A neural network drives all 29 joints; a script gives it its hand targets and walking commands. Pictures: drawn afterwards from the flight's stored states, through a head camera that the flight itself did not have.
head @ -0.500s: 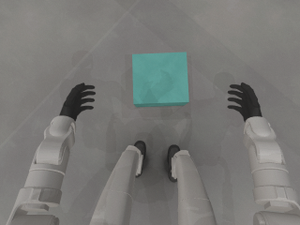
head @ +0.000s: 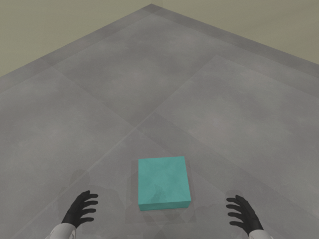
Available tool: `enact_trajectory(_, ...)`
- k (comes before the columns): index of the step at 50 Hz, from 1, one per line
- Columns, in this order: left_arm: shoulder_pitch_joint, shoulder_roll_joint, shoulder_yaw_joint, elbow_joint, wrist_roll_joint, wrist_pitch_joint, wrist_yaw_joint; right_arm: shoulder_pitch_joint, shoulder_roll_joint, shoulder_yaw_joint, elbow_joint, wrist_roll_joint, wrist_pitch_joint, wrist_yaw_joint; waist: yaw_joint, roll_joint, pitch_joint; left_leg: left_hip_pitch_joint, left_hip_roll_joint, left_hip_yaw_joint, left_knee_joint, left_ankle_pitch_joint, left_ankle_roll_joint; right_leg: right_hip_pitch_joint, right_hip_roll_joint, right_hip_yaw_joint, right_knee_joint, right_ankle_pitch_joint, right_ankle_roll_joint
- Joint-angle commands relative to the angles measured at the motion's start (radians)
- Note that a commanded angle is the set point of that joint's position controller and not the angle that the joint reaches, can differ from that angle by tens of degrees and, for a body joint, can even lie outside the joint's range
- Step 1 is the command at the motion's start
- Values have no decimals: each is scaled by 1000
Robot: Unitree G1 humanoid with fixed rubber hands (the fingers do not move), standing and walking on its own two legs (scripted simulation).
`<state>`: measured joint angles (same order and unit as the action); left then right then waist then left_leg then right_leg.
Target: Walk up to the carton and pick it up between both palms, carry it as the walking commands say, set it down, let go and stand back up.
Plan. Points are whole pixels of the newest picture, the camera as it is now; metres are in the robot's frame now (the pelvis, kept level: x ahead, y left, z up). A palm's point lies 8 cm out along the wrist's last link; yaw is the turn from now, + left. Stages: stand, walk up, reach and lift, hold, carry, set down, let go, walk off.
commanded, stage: let go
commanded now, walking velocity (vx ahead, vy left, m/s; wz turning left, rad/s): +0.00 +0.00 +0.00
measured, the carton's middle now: (162, 182) +0.49 -0.01 -0.69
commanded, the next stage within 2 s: stand in 0.32 s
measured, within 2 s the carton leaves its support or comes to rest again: neither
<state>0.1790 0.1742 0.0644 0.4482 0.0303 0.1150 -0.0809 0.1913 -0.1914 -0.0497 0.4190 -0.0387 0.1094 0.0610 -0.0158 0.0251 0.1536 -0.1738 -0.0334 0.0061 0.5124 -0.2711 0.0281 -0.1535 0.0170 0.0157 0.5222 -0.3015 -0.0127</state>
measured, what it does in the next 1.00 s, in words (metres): stands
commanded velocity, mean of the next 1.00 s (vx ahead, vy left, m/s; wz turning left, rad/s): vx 0.00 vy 0.00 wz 0.00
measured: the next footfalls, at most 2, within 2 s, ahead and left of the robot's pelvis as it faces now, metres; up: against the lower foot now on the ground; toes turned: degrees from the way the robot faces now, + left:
none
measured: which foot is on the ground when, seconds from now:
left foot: down 0.00-1.00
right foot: down 0.00-1.00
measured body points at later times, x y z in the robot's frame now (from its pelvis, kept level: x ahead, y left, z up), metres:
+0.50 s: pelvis +0.05 +0.00 +0.00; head +0.02 +0.00 +0.45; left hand +0.20 +0.27 -0.08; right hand +0.21 -0.26 -0.08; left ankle +0.01 +0.10 -0.74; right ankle -0.01 -0.11 -0.74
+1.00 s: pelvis +0.01 +0.01 +0.00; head -0.03 +0.02 +0.45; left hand +0.12 +0.29 -0.10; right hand +0.11 -0.29 -0.09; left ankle +0.01 +0.10 -0.74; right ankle -0.01 -0.11 -0.74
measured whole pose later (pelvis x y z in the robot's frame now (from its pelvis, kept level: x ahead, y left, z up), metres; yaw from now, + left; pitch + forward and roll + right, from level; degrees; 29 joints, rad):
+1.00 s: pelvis +0.01 +0.01 +0.00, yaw -1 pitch -3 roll +0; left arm 0.27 0.31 0.07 0.80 0.04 -0.02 0.00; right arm 0.28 -0.31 -0.06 0.80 -0.04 -0.02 -0.01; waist 0.00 -0.01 -0.07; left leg -0.16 -0.02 0.02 0.48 -0.27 0.04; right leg -0.13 0.02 0.03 0.46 -0.28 0.00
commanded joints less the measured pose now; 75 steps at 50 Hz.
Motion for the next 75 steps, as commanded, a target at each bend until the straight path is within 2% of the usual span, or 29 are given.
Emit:
enact_trajectory(1,-21,140,22,-190,-17,-6,15,0,-122,-8,-154,44,-6,17,22,26,-157,148,-15,1,-97,310,-48,59,18,-9,-140,263,10)
enact_trajectory(4,-44,129,13,-196,-17,2,22,-21,-111,1,-152,59,5,28,35,70,-141,121,-7,-13,-96,364,-49,62,29,-4,-115,293,14)
enact_trajectory(5,-29,139,14,-167,-19,6,21,-12,-130,-6,-163,55,-2,24,18,-2,-137,148,-6,-14,-90,362,-47,52,24,-14,-127,308,18)
enact_trajectory(6,-36,132,14,-171,-15,7,20,-26,-120,-9,-167,44,-1,22,27,28,-147,129,-12,-12,-96,370,-53,68,32,-11,-119,319,23)
enact_trajectory(7,-14,134,22,-162,-16,10,21,-40,-131,-17,-187,39,-3,21,31,-18,-138,130,-11,-11,-98,381,-51,65,32,-18,-121,323,26)
enact_trajectory(8,-31,144,19,-175,-4,16,24,-20,-125,-31,-170,38,-7,17,22,25,-169,128,-14,-18,-81,404,-61,83,28,-2,-111,352,21)
enact_trajectory(9,-8,143,28,-159,-6,32,34,4,-143,-29,-160,47,-8,17,27,-23,-170,140,1,-27,-84,430,-53,61,34,-13,-102,344,30)
enact_trajectory(10,2,139,31,-174,9,47,39,26,-134,-17,-119,67,-8,14,37,49,-175,132,-12,-23,-79,422,-61,80,27,5,-110,354,19)
enact_trajectory(12,31,140,39,-164,10,57,53,24,-142,-36,-137,50,-22,4,28,-23,-231,148,-15,-33,-52,560,-68,86,43,-9,-78,466,32)
enact_trajectory(13,-11,140,22,-182,4,51,58,18,-140,-36,-121,69,-34,2,16,23,-230,144,-2,-46,-47,629,-71,59,36,3,-83,467,36)
enact_trajectory(14,8,139,19,-183,-7,53,64,43,-149,-33,-129,60,-33,-2,19,-45,-255,133,-6,-44,-36,671,-67,63,46,2,-67,513,42)
enact_trajectory(15,14,123,12,-181,-6,53,64,46,-144,-20,-121,72,-40,-6,21,13,-270,108,-5,-44,-30,683,-68,69,31,24,-62,547,40)
enact_trajectory(16,46,239,51,7,-17,-5,85,36,-235,-70,30,5,-49,-40,31,-158,-413,147,97,-10,35,552,-59,84,-62,-12,-45,592,60)
enact_trajectory(20,-21,246,46,23,6,-74,78,5,-271,-73,61,-14,-84,-64,18,-97,-355,38,88,-23,-14,425,-54,65,-76,30,-46,489,37)
enact_trajectory(28,-10,266,59,129,10,-121,77,14,-249,-57,161,-2,-123,-63,13,20,-212,-19,105,-60,-34,489,-28,-16,-91,68,-56,486,16)
enact_trajectory(29,-5,276,66,132,10,-122,79,-4,-259,-67,161,-10,-126,-60,26,-12,-177,-27,106,-61,-50,456,-24,-49,-89,66,-68,436,9)
enact_trajectory(31,-25,294,74,140,15,-127,79,-20,-276,-69,176,-6,-128,-67,30,41,-161,-35,104,-69,-65,405,-23,-60,-92,73,-89,362,4)
enact_trajectory(37,-17,324,66,187,20,-148,88,-25,-284,-73,202,6,-145,-74,18,-16,-116,-62,108,-103,-117,165,-12,-72,-93,102,-152,216,4)
enact_trajectory(45,25,311,47,255,9,-159,86,21,-313,-65,276,0,-156,-80,19,-38,-154,-13,129,-114,-133,229,1,-33,-98,111,-147,240,-2)
enact_trajectory(47,15,313,49,254,7,-158,89,16,-320,-66,292,3,-163,-78,15,3,-166,-26,124,-118,-151,156,-1,-24,-88,114,-148,200,-3)
enact_trajectory(51,10,326,41,288,11,-162,88,14,-303,-57,311,3,-161,-71,19,-68,-123,-38,125,-141,-176,37,-2,-73,-88,119,-172,68,-7)
enact_trajectory(57,19,318,31,327,9,-161,83,2,-323,-49,353,-1,-164,-69,20,23,-106,-74,131,-145,-198,-25,3,-64,-95,130,-163,66,-11)
enact_trajectory(59,29,344,35,347,5,-166,82,-1,-312,-42,365,2,-167,-66,28,-55,-117,-75,141,-156,-191,-4,8,-55,-96,121,-173,63,-7)
enact_trajectory(63,7,330,22,363,9,-162,83,8,-323,-44,390,5,-165,-69,13,-18,-46,-75,127,-135,-191,-19,0,-117,-101,133,-185,45,-12)
enact_trajectory(66,46,336,29,391,3,-161,74,10,-356,-48,408,0,-166,-74,20,21,-44,-125,169,-210,-273,-155,5,-96,-78,124,-136,24,-7)
enact_trajectory(68,42,341,23,399,-4,-162,76,-19,-358,-48,410,12,-166,-71,27,-3,-82,-77,156,-196,-246,-113,10,-88,-84,132,-157,34,-16)
enact_trajectory(70,42,336,19,401,-3,-163,77,-6,-363,-42,422,5,-169,-70,19,39,-115,-71,147,-166,-232,-105,5,-69,-90,138,-163,47,-13)
enact_trajectory(72,36,337,14,425,-3,-163,76,-6,-343,-38,436,11,-168,-72,16,-33,-94,-81,153,-177,-240,-91,5,-71,-85,133,-163,41,-5)
enact_trajectory(75,14,335,11,432,-2,-158,75,-28,-342,-35,446,14,-169,-70,21,-30,-111,-52,145,-157,-215,-27,5,-71,-106,139,-177,89,-6)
